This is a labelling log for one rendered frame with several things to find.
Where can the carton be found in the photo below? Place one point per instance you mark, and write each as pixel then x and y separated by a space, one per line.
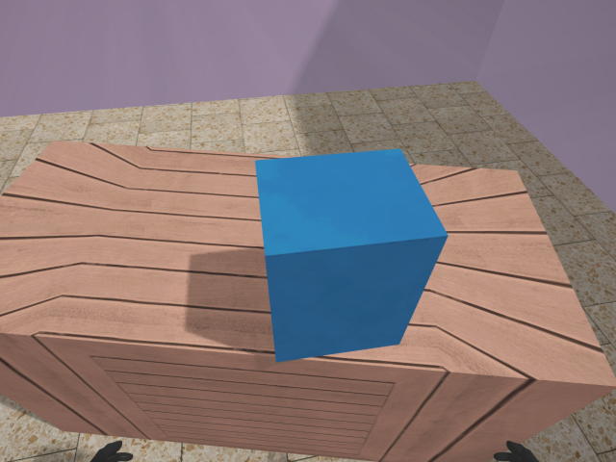
pixel 350 242

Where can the pedestal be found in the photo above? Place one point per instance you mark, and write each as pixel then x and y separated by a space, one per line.
pixel 134 302

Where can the robot right hand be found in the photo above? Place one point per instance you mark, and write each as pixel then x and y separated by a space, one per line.
pixel 520 454

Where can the robot left hand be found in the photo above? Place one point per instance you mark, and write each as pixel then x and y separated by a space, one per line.
pixel 110 453

